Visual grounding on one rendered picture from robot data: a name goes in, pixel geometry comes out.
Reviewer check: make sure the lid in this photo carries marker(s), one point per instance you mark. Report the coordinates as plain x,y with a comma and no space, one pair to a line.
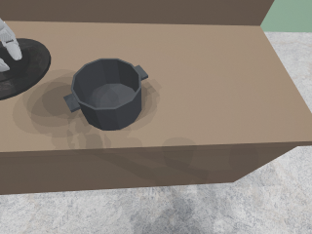
26,72

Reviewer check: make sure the pot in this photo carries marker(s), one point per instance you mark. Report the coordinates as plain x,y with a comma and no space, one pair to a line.
108,92

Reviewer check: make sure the table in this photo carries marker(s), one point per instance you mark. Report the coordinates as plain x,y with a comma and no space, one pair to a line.
217,105

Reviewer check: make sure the robot left hand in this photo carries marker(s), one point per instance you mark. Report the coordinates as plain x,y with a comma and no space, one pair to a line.
13,48

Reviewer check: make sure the knob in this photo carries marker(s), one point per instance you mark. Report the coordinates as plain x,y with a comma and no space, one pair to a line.
5,56

